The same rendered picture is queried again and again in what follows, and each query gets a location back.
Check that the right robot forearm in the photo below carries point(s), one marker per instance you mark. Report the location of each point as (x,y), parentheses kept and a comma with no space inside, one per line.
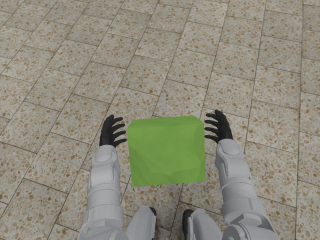
(240,201)

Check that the left robot upper arm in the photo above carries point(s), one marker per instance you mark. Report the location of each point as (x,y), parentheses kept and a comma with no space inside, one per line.
(111,234)

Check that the robot right foot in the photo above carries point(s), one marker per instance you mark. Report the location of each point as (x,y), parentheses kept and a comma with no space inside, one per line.
(185,216)

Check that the robot right thigh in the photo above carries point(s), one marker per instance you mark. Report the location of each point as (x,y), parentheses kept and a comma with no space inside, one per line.
(202,227)

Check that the robot right hand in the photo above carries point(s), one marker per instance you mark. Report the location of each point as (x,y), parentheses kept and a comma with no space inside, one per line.
(223,130)

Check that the robot left hand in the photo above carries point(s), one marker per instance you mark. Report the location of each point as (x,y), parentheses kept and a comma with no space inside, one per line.
(107,137)

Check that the left robot forearm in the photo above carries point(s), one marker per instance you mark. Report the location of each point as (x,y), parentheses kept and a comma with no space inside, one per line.
(103,207)

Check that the carton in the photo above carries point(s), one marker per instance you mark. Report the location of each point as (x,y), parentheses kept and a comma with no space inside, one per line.
(166,150)

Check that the right robot upper arm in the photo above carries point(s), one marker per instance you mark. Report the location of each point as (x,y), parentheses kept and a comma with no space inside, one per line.
(241,231)

